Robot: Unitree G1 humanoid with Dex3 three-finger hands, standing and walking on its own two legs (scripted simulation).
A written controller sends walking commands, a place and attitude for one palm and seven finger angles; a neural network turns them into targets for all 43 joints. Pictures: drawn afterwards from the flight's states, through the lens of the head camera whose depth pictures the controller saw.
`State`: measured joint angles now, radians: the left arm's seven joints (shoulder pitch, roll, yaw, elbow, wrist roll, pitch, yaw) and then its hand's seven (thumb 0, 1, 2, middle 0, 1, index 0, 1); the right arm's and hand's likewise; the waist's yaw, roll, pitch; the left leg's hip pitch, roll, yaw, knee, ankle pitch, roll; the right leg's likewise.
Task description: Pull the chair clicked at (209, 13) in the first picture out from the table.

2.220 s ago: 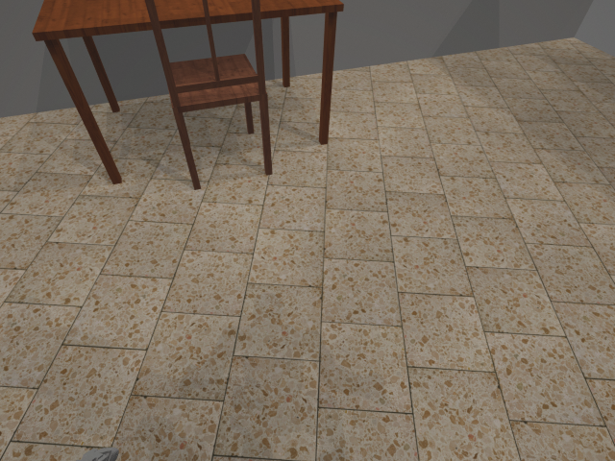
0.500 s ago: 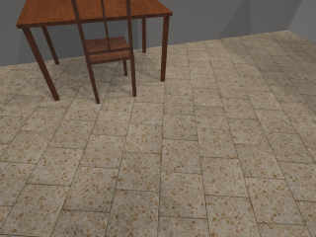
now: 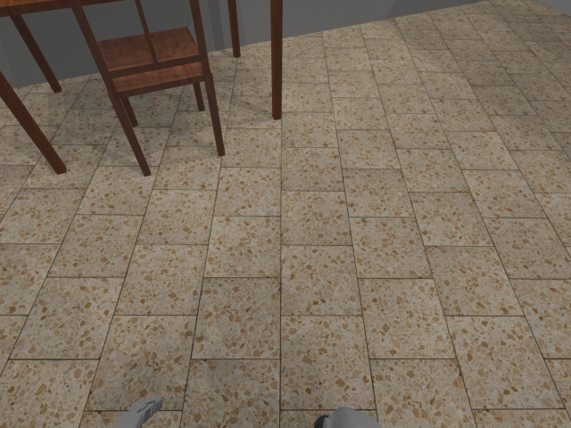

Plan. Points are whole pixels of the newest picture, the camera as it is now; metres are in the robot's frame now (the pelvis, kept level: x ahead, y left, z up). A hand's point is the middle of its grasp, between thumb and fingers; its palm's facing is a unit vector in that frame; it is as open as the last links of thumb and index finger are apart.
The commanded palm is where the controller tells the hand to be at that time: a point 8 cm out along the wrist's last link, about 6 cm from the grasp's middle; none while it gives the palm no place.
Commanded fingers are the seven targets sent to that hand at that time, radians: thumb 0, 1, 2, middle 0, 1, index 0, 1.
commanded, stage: walk to a spot facing it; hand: left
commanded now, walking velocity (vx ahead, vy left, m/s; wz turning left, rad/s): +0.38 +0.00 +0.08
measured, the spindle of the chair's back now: (140, 10) +1.31 +0.50 -0.04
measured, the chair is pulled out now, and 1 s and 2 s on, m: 0.00 0.00 0.00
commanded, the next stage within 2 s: turn to face it in 1.18 s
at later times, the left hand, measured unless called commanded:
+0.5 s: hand (151, 380) +0.21 +0.23 -0.16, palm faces +0.10 -0.98 -0.14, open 7.3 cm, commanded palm none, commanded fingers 0.00 0.90 0.90 -0.20 -0.30 -0.20 -0.30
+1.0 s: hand (213, 223) +0.52 +0.16 -0.14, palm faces +0.05 -0.97 -0.22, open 7.2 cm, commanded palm none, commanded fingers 0.00 0.90 0.90 -0.20 -0.30 -0.20 -0.30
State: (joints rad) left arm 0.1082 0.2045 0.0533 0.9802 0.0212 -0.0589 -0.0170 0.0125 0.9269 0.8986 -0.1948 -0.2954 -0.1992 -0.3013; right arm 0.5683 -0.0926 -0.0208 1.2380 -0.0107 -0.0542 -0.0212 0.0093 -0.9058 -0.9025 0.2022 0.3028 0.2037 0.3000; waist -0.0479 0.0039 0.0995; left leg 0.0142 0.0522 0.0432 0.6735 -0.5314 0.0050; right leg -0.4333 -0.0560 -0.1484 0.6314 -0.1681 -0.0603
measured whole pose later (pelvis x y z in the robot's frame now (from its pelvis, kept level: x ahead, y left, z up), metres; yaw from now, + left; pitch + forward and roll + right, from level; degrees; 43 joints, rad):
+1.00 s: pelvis +0.46 -0.02 +0.02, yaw +1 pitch -1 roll +0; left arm 0.21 0.16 0.06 1.05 0.02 -0.07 0.02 0.00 0.94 0.90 -0.20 -0.30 -0.20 -0.30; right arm 0.31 -0.14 -0.06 1.12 -0.03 -0.02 0.00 0.01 -0.91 -0.90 0.20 0.30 0.20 0.30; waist -0.03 0.03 0.04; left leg -0.49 0.13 0.05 1.24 -0.27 0.01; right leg -0.27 -0.01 -0.20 0.51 -0.23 -0.08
